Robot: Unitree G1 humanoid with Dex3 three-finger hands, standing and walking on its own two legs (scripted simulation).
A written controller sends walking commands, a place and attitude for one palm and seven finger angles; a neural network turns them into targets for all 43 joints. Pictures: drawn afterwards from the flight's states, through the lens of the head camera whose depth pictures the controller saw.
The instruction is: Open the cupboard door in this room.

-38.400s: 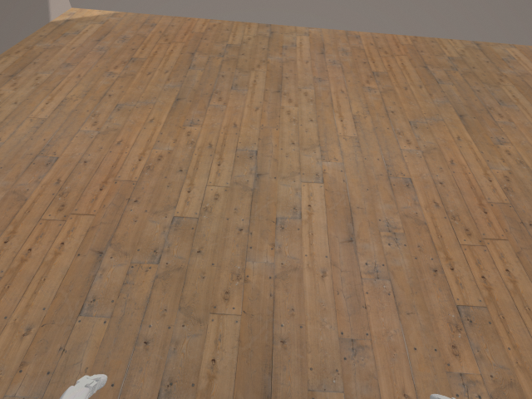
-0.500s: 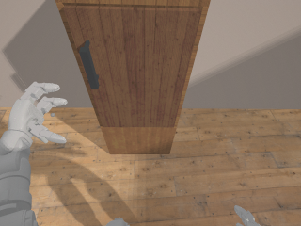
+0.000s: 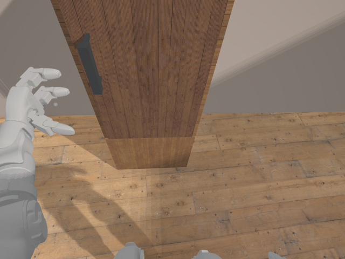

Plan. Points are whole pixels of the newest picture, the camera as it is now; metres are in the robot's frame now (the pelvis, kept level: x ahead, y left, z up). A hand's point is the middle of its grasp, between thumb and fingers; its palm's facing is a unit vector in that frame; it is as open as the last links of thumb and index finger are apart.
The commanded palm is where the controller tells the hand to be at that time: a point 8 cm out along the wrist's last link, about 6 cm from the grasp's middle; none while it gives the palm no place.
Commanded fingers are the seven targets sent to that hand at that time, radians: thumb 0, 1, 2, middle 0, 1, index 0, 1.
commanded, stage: move the hooked fingers beside the handle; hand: left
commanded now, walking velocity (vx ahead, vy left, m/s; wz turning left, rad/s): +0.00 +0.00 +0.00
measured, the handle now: (92, 65) +0.58 +0.21 +0.08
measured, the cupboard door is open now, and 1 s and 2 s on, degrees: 0 0 0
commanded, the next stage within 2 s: slide the fingers in behind the handle in 1.46 s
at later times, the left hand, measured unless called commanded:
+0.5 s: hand (63, 80) +0.50 +0.26 +0.11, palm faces +0.04 -1.00 -0.02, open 14.0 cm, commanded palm +0.49 +0.31 +0.09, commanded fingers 0.00 -0.50 0.30 -0.30 -1.20 -0.30 -1.20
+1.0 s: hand (65, 73) +0.54 +0.27 +0.09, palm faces +0.03 -1.00 +0.00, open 14.0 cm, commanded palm +0.52 +0.31 +0.08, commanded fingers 0.00 -0.50 0.30 -0.30 -1.20 -0.30 -1.20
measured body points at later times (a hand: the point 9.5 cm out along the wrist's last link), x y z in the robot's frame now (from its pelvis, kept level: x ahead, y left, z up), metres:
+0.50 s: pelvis -0.01 +0.00 -0.01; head +0.11 +0.02 +0.42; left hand +0.49 +0.31 +0.11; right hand -0.01 -0.28 -0.11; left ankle +0.04 +0.11 -0.70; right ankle +0.00 -0.13 -0.70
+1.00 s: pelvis +0.01 +0.01 -0.02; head +0.15 +0.05 +0.41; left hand +0.53 +0.32 +0.09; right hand -0.02 -0.25 -0.11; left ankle +0.04 +0.11 -0.70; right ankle +0.00 -0.13 -0.70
